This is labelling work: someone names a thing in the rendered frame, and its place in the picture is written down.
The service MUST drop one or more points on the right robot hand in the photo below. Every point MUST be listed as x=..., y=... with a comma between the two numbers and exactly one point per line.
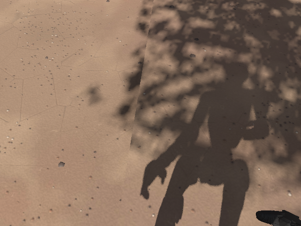
x=278, y=218

